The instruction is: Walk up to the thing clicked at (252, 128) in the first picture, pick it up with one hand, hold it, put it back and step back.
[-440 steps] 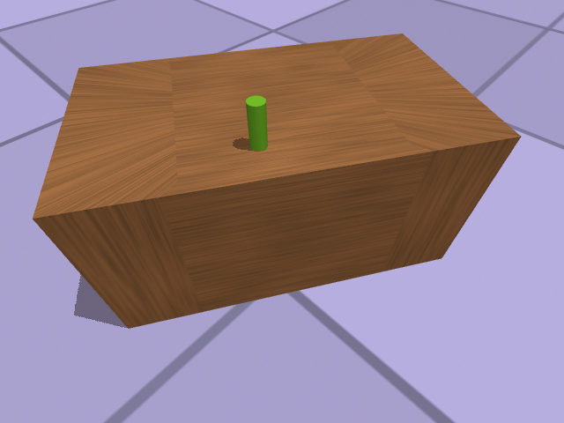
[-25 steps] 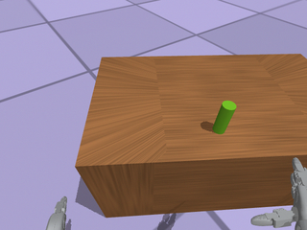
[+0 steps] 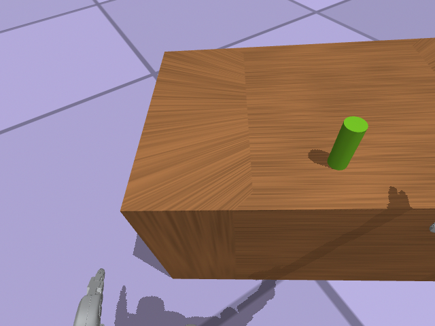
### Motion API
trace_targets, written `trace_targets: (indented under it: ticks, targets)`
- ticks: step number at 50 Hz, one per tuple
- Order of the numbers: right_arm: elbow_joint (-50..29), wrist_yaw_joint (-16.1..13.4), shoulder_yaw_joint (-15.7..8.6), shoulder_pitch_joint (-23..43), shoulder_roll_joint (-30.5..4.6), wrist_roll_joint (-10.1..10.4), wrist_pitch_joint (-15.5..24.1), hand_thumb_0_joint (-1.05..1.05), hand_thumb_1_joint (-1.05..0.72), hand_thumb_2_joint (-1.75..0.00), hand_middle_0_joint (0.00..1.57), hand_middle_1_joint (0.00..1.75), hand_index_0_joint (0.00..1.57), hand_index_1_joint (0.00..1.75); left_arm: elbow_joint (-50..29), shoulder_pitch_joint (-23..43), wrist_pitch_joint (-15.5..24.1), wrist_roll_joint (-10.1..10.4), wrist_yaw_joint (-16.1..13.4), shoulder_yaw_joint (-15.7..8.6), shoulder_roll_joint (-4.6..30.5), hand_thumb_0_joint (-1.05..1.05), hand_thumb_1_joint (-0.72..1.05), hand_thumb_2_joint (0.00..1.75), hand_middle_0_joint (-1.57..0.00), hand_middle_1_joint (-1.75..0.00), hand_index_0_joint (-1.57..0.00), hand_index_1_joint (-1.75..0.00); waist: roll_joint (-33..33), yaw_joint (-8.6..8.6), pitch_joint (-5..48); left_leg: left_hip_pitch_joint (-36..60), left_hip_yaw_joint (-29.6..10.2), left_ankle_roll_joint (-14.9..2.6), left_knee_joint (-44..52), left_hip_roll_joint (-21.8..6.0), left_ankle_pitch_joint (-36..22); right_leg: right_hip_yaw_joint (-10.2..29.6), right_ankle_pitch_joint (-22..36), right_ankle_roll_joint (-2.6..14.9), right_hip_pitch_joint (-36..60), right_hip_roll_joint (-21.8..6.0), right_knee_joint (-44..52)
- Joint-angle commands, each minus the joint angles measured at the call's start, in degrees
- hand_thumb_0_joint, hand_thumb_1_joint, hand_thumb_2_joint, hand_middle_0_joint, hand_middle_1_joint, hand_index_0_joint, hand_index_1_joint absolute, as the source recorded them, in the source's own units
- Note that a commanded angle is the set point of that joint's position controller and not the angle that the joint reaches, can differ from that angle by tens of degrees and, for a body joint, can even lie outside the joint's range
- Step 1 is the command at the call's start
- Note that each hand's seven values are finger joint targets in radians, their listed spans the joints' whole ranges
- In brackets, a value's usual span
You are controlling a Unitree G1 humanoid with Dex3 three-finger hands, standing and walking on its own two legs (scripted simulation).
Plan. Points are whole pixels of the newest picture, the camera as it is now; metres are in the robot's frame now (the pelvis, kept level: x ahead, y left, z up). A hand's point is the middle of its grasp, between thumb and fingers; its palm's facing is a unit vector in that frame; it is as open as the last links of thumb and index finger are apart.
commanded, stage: go down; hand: right
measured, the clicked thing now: (345, 145) +0.53 -0.27 -0.03
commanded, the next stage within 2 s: none
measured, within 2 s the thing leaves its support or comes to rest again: neither
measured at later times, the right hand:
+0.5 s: hand out of the picture +0.37 -0.41 +0.07, palm faces +0.28 +0.96 +0.02, open 17.1 cm
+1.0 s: hand out of the picture +0.40 -0.43 +0.09, palm faces +0.30 +0.95 +0.03, open 17.5 cm
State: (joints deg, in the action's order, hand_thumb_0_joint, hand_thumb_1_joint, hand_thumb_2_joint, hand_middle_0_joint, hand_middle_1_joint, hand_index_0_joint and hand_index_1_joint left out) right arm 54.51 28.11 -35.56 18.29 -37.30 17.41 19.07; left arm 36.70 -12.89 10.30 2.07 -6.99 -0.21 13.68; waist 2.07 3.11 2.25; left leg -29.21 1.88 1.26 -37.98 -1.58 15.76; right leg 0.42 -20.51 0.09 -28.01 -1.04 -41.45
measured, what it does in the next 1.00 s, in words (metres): stands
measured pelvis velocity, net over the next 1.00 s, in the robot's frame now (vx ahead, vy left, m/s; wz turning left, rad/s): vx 0.01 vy -0.01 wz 0.00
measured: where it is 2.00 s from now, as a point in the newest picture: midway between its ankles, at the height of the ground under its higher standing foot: outside the picture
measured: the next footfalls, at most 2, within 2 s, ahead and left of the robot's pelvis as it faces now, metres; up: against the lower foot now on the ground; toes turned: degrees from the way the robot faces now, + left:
none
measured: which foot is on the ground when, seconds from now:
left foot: down 0.00-1.00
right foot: down 0.00-1.00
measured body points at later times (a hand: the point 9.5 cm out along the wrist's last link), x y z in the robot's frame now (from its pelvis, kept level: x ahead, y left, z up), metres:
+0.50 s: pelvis +0.01 -0.01 -0.02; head +0.08 -0.05 +0.43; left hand +0.16 +0.25 -0.07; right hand +0.35 -0.46 +0.08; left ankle +0.03 +0.14 -0.72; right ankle +0.00 -0.12 -0.72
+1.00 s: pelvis +0.01 -0.01 -0.03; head +0.11 -0.06 +0.40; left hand +0.16 +0.25 -0.07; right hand +0.38 -0.48 +0.09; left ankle +0.03 +0.14 -0.72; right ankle +0.00 -0.12 -0.72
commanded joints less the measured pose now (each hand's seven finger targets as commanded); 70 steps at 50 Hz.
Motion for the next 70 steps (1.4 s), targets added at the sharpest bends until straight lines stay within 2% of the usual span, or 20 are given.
trace_targets:
  ticks: [1, 7, 9, 15, 20, 24, 25, 26, 30, 34, 39, 40, 49, 53, 54, 58, 61, 65, 67, 70]
  targets:
    - [-10.17, 3.77, -5.56, 18.87, -24.81, 2.02, 5.35, 0.0, 0.49, -0.08, 0.02, 0.06, 0.03, 0.06, -8.15, 5.17, 3.63, -0.53, -1.01, 0.69, 6.77, 0.0, -0.53, 0.03, -0.06, -0.06, -0.07, -0.06, -13.35, -2.24, 19.0, 3.42, 0.14, -2.34, -0.29, 1.84, -5.25, 2.81, 15.56, -0.56, 2.95, -0.38, 2.93]
    - [-4.7, 6.12, -7.43, 21.12, -29.85, 2.07, 3.57, 0.0, 0.42, -0.08, 0.03, 0.05, 0.04, 0.05, -12.12, 3.77, 4.43, -1.17, -3.2, -3.39, 14.89, 0.0, -0.55, 0.04, -0.07, -0.07, -0.07, -0.06, -10.86, 0.11, 24.6, 2.42, 0.36, -2.19, -1.06, 2.1, -6.78, 3.41, 18.88, -0.27, 4.84, -0.4, 1.05]
    - [-4.53, 5.81, -6.97, 23.84, -31.12, 1.35, 2.66, 0.0, 0.39, -0.08, 0.05, 0.05, 0.05, 0.05, -11.84, 0.79, 4.32, -1.22, -3.34, -3.93, 14.81, 0.0, -0.55, 0.04, -0.07, -0.06, -0.07, -0.06, -12.01, 0.61, 23.15, 1.22, 0.59, -2.2, -0.78, 2.25, -6.43, 3.37, 18.44, -0.4, 5.33, -0.52, 1.1]
    - [-1.48, 4.96, -3.94, 23.52, -28.64, -1.62, 1.32, 0.0, 0.44, -0.06, 0.05, 0.05, 0.05, 0.05, -10.79, -4.6, 4.7, -1.66, -1.96, 0.99, 8.09, 0.0, -0.56, 0.05, -0.06, -0.06, -0.06, -0.06, -14.49, 0.73, 17.76, -3.02, 0.79, -2.54, -1.31, 2.53, -5.14, 3.75, 19.91, -1.21, 3.21, -1.16, 0.76]
    - [-4.02, 5.16, -7.33, 25.21, -32.72, -0.35, 0.96, 0.0, 0.44, -0.05, 0.05, 0.04, 0.05, 0.04, -11.89, -3.53, 4.92, -2.25, -1.57, -3.61, 13.75, 0.0, -0.57, 0.06, -0.06, -0.06, -0.06, -0.07, -16.36, 1.0, 22.96, -4.98, 0.9, -2.5, -2.72, 2.82, -8.91, 3.92, 30.24, -1.82, 7.0, -1.56, -2.44]
    - [-1.89, 4.47, -9.35, 26.75, -34.72, -0.94, 1.51, 0.0, 0.44, -0.07, 0.05, 0.05, 0.05, 0.05, -20.17, 1.75, 5.44, -2.07, -1.63, -1.52, 13.0, 0.0, -0.57, 0.06, -0.06, -0.06, -0.06, -0.07, -11.48, 1.1, 25.63, 0.58, 0.65, -2.27, -2.96, 2.57, -11.6, 3.39, 26.85, -0.83, 3.5, -0.74, -3.39]
    - [-5.21, 4.41, -10.11, 28.55, -36.18, -1.2, 2.14, 0.0, 0.44, -0.07, 0.05, 0.05, 0.05, 0.05, -17.83, -0.01, 5.02, -2.06, -1.58, -0.02, 11.21, 0.0, -0.57, 0.06, -0.06, -0.06, -0.06, -0.06, -13.21, -0.37, 27.31, 2.18, 0.52, -2.28, -3.48, 2.49, -12.04, 3.28, 26.21, -0.58, 3.44, -0.5, -3.46]
    - [-2.42, 4.38, -9.89, 28.42, -36.75, -1.82, 1.96, 0.0, 0.44, -0.06, 0.05, 0.05, 0.05, 0.05, -19.44, -0.2, 4.87, -1.95, -1.79, -0.03, 10.98, 0.0, -0.57, 0.06, -0.06, -0.06, -0.06, -0.06, -12.61, 0.82, 26.93, 2.41, 0.14, -2.21, -3.4, 2.37, -12.41, 2.9, 24.7, -0.3, 2.52, -0.13, -3.54]
    - [2.36, 4.79, -9.09, 26.97, -37.59, -2.84, 0.8, 0.0, 0.45, -0.06, 0.05, 0.05, 0.05, 0.05, -15.47, -4.15, 4.12, -2.26, -1.97, -0.52, 11.67, 0.0, -0.56, 0.06, -0.06, -0.06, -0.06, -0.06, -13.54, 1.38, 20.53, -1.41, 0.36, -2.51, -3.6, 2.52, -8.63, 2.86, 18.3, -0.08, -2.24, 0.01, -2.59]
    - [2.82, 5.52, -8.97, 30.65, -39.54, -3.41, -0.3, 0.0, 0.5, -0.06, 0.04, 0.05, 0.04, 0.05, -19.1, -2.65, 4.53, -2.37, -1.71, -2.42, 13.71, 0.0, -0.56, 0.05, -0.06, -0.06, -0.06, -0.06, -13.27, 2.65, 21.23, -3.62, 0.33, -2.49, -3.96, 2.47, -7.42, 2.94, 15.04, 0.1, -1.87, -0.16, -3.35]
    - [3.34, 6.42, -9.21, 34.6, -41.7, -3.69, -0.24, 0.0, 0.54, -0.06, 0.04, 0.05, 0.04, 0.05, -18.94, -4.87, 4.69, -2.61, -1.46, -0.03, 11.44, 0.0, -0.56, 0.06, -0.06, -0.06, -0.06, -0.06, -14.8, 2.72, 22.18, -5.26, 0.54, -2.43, -4.81, 2.54, -5.79, 3.11, 12.23, 0.16, -2.81, -0.06, -4.18]
    - [4.74, 6.63, -9.21, 34.96, -41.54, -3.8, -0.47, 0.0, 0.56, -0.05, 0.04, 0.05, 0.04, 0.05, -20.58, -4.65, 4.93, -2.68, -1.49, 1.19, 11.12, 0.0, -0.56, 0.06, -0.05, -0.06, -0.05, -0.06, -13.82, 2.84, 22.87, -5.53, 0.73, -2.45, -5.29, 2.72, -5.85, 3.39, 12.87, 0.02, -3.08, -0.26, -4.29]
    - [4.2, 6.62, -10.95, 38.82, -47.75, -5.66, -1.76, 0.0, 0.55, -0.05, 0.04, 0.05, 0.05, 0.05, -20.73, -6.02, 4.35, -3.14, -2.41, -2.05, 14.73, 0.0, -0.56, 0.06, -0.05, -0.05, -0.05, -0.06, -18.25, 2.53, 28.96, -6.12, 0.71, -2.71, -7.03, 2.71, -9.66, 3.74, 21.77, -0.35, -0.26, -0.4, -7.31]
    - [7.73, 5.91, -10.15, 37.55, -46.07, -6.38, -2.36, 0.0, 0.56, -0.05, 0.04, 0.05, 0.04, 0.05, -24.3, -2.63, 4.68, -3.45, -2.19, -0.83, 14.3, 0.0, -0.56, 0.06, -0.05, -0.05, -0.05, -0.06, -14.83, 2.97, 26.7, -6.34, 1.05, -2.7, -7.02, 2.89, -9.55, 3.7, 19.41, -0.14, -3.56, -0.52, -7.51]
    - [6.51, 5.54, -11.09, 37.88, -47.97, -7.07, -2.31, 0.0, 0.57, -0.06, 0.03, 0.06, 0.04, 0.06, -22.08, -4.5, 4.39, -3.6, -2.16, -0.61, 13.55, 0.0, -0.56, 0.06, -0.05, -0.05, -0.05, -0.06, -17.07, 2.29, 27.92, -5.7, 0.86, -2.86, -7.19, 2.75, -9.97, 3.54, 20.08, -0.27, -2.79, -0.43, -7.5]
    - [8.08, 5.61, -10.65, 36.83, -47.36, -7.21, -2.22, 0.0, 0.57, -0.06, 0.04, 0.06, 0.04, 0.06, -22.59, -5.57, 3.99, -3.61, -2.02, 0.73, 12.58, 0.0, -0.56, 0.06, -0.05, -0.05, -0.05, -0.06, -16.95, 2.41, 27.14, -6.05, 1.39, -2.87, -7.52, 3.19, -10.83, 3.95, 25.1, -0.63, -2.17, -0.86, -8.09]
    - [3.66, 5.62, -11.73, 39.98, -49.13, -7.15, -2.01, 0.0, 0.57, -0.06, 0.04, 0.06, 0.05, 0.06, -22.58, -8.08, 3.54, -3.72, -2.18, -0.25, 13.24, 0.0, -0.56, 0.06, -0.05, -0.05, -0.05, -0.05, -19.02, 2.7, 30.58, -6.49, 1.44, -3.1, -7.59, 3.35, -10.89, 4.31, 27.14, -0.95, 0.76, -1.41, -7.76]
    - [8.71, 5.95, -9.13, 39.04, -46.15, -7.33, -2.55, 0.0, 0.58, -0.07, 0.04, 0.06, 0.05, 0.06, -22.48, -7.13, 3.64, -3.81, -1.66, -0.1, 13.17, 0.0, -0.55, 0.05, -0.05, -0.05, -0.05, -0.05, -18.2, 3.83, 25.01, -11.52, 1.72, -3.2, -7.65, 3.69, -8.15, 5.11, 27.77, -1.46, 0.04, -2.26, -8.15]
    - [5.15, 5.55, -11.0, 41.51, -49.31, -7.69, -2.44, 0.0, 0.56, -0.07, 0.03, 0.06, 0.04, 0.06, -21.85, -7.71, 3.61, -4.0, -1.65, -1.45, 13.88, 0.0, -0.56, 0.06, -0.05, -0.05, -0.05, -0.06, -20.87, 3.18, 28.63, -10.02, 1.43, -3.34, -7.95, 3.4, -9.41, 4.7, 28.3, -1.41, 1.15, -1.93, -8.4]
    - [7.63, 5.53, -9.83, 41.2, -47.78, -7.94, -2.85, 0.0, 0.57, -0.07, 0.03, 0.06, 0.04, 0.06, -25.76, -6.08, 3.79, -4.03, -1.68, -1.5, 14.62, 0.0, -0.56, 0.06, -0.05, -0.05, -0.05, -0.05, -18.23, 4.39, 28.32, -9.39, 1.68, -3.24, -8.0, 3.61, -9.4, 4.75, 27.06, -1.24, 0.03, -1.89, -8.47]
